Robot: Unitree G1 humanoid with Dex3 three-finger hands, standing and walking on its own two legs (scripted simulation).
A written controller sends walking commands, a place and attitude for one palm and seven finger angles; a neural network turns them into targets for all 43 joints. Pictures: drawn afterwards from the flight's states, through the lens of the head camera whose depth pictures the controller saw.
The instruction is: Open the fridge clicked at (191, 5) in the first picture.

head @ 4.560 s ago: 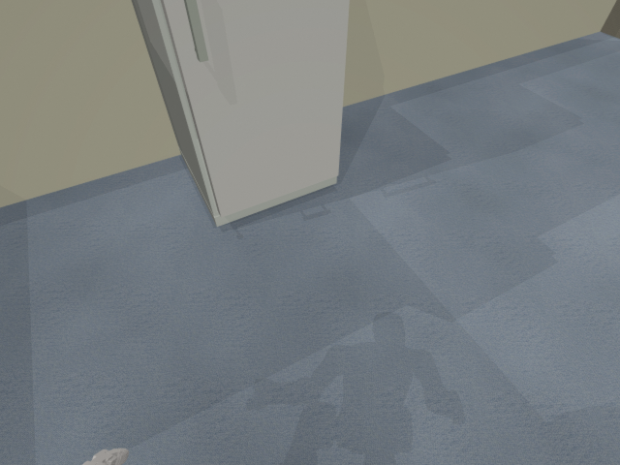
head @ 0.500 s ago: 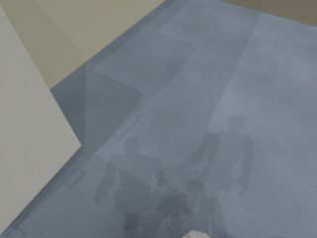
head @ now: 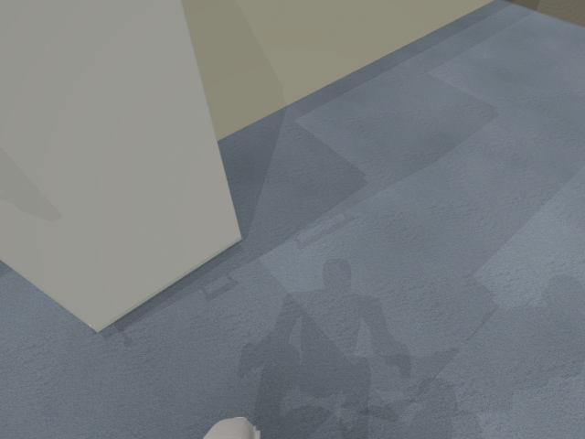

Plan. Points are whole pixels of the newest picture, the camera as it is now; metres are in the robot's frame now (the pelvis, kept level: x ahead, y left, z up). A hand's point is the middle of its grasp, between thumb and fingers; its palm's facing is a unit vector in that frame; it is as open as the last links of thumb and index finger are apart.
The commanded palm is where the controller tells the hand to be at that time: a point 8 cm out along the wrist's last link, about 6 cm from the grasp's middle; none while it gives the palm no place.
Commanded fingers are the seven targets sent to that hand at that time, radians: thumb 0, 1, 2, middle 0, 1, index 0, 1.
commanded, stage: turn to face it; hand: left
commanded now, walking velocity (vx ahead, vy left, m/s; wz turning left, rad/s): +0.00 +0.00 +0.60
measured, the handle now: out of the picture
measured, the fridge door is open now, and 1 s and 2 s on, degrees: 0 0 0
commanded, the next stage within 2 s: take the last steps up to it in 1.12 s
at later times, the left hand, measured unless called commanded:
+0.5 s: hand out of the picture +0.07 +0.25 -0.15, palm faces +0.28 -0.91 -0.30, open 7.4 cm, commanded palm none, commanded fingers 0.00 0.90 0.90 -0.20 -0.30 -0.20 -0.30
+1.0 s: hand out of the picture -0.10 +0.24 -0.19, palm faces +0.57 -0.78 -0.26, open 7.4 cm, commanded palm none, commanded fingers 0.00 0.90 0.90 -0.20 -0.30 -0.20 -0.30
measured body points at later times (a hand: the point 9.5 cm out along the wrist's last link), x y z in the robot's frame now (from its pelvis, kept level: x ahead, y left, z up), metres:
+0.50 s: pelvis +0.01 +0.01 -0.01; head +0.06 +0.01 +0.44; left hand +0.05 +0.30 -0.13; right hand +0.16 -0.22 -0.16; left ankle -0.02 +0.14 -0.74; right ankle +0.05 -0.11 -0.73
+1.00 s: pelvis +0.00 +0.04 -0.01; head +0.02 +0.08 +0.43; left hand -0.13 +0.28 -0.17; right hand +0.24 -0.11 -0.13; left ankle -0.05 +0.12 -0.74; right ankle +0.04 -0.11 -0.69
